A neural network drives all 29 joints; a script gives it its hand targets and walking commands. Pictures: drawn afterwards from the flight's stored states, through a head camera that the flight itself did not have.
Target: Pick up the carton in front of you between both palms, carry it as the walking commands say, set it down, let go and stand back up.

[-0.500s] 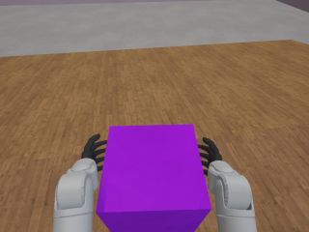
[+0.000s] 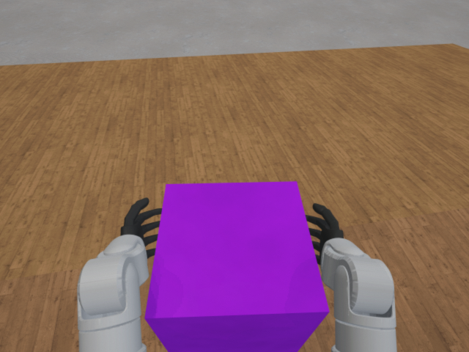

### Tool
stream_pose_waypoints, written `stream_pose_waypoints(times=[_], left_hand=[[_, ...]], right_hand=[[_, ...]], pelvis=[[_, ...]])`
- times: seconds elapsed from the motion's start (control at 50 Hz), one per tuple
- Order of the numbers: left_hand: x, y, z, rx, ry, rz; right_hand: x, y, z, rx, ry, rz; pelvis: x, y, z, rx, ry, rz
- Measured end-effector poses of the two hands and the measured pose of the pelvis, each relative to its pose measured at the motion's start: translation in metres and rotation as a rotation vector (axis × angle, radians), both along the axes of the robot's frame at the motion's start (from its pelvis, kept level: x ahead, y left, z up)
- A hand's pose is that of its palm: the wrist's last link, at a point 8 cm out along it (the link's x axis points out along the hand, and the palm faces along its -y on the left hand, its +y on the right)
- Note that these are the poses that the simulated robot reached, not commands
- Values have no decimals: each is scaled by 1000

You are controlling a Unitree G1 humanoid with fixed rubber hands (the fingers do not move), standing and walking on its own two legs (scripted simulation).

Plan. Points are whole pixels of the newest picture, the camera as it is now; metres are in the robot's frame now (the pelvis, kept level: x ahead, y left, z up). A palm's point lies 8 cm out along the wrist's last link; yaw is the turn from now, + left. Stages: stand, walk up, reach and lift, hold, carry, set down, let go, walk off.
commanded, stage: carry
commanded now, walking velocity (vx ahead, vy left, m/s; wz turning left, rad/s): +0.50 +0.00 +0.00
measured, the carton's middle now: (233, 275) +0.26 +0.00 +0.00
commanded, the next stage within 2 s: none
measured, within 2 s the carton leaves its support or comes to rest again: neither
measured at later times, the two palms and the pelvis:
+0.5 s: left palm (165, 126) +0.58 +0.15 +0.07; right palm (294, 124) +0.61 -0.15 +0.05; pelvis +0.32 -0.03 +0.00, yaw +5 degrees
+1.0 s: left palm (166, 54) +0.82 +0.17 +0.11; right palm (277, 58) +0.83 -0.13 +0.11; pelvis +0.46 +0.00 -0.01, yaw +2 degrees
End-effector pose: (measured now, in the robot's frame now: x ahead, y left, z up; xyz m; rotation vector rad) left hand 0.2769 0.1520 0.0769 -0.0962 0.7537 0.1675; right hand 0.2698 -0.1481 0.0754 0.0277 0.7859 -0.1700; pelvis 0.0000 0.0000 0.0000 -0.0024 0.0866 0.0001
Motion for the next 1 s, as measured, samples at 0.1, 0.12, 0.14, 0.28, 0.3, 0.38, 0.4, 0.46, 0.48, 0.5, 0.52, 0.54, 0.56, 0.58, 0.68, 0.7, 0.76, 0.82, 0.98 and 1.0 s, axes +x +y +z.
stream_pose_waypoints(times=[0.1,0.12,0.14,0.28,0.3,0.38,0.4,0.46,0.48,0.5,0.52,0.54,0.56,0.58,0.68,0.7,0.76,0.82,0.98,1.0], left_hand=[[64,-3,13,13,-26,-50],[77,-3,16,14,-40,-51],[90,-3,19,15,-54,-49],[183,-6,13,37,-85,-10],[198,-7,9,42,-83,-2],[251,-12,-10,69,-41,30],[261,-11,-13,69,-18,40],[284,-8,-15,65,29,70],[292,-7,-14,66,34,78],[301,-6,-12,67,32,84],[311,-5,-9,68,24,87],[322,-4,-6,68,12,88],[333,-3,-2,69,-3,87],[344,-2,1,67,-21,84],[406,4,17,48,-125,49],[419,5,20,48,-137,38],[455,10,29,63,-135,12],[488,14,38,85,-113,-13],[544,16,37,106,-15,-46],[548,16,36,105,-6,-45]], right_hand=[[54,-3,15,-4,-25,-36],[67,-3,18,-5,-39,-36],[81,-3,21,-5,-52,-34],[190,-6,13,4,-84,17],[207,-8,8,7,-83,26],[271,-11,-17,31,-43,58],[283,-11,-21,34,-20,66],[315,-7,-24,33,26,96],[325,-6,-22,34,30,102],[335,-5,-21,35,28,108],[346,-3,-18,37,20,110],[356,-2,-16,40,8,110],[366,-1,-13,42,-7,106],[376,-1,-10,44,-24,99],[427,4,11,21,-126,63],[438,6,17,5,-138,65],[473,10,31,-40,-138,88],[506,14,40,-68,-116,107],[555,16,34,-68,-19,110],[558,15,32,-64,-10,107]], pelvis=[[58,6,13,-26,9,9],[71,6,14,-29,9,12],[84,5,14,-30,9,14],[193,-9,-2,-19,-7,33],[210,-13,-7,-18,-15,39],[266,-25,-18,-23,-30,68],[275,-27,-16,-17,-28,74],[301,-31,-4,3,-22,88],[310,-31,0,9,-19,89],[318,-31,3,13,-17,88],[326,-31,5,17,-15,86],[334,-30,7,19,-13,83],[343,-28,8,20,-13,79],[351,-26,8,19,-14,77],[393,-12,-2,-6,-40,62],[401,-10,-4,2,-43,60],[421,-7,-5,14,-41,47],[437,-4,-6,14,-30,40],[461,2,-6,7,-7,32],[463,2,-5,7,-5,32]])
